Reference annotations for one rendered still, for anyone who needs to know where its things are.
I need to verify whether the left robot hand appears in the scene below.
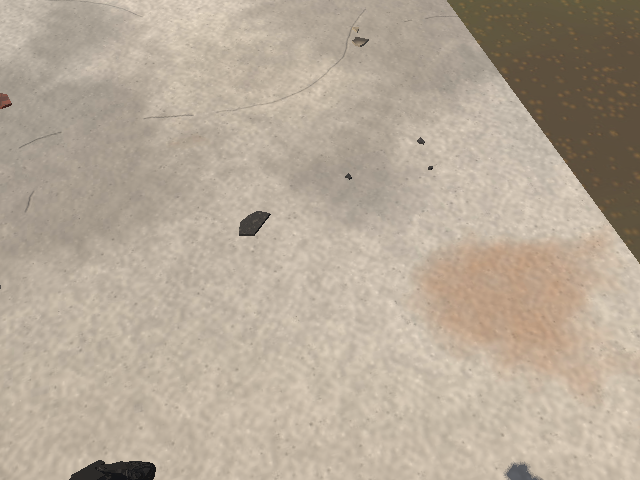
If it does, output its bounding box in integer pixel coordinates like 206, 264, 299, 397
69, 460, 156, 480

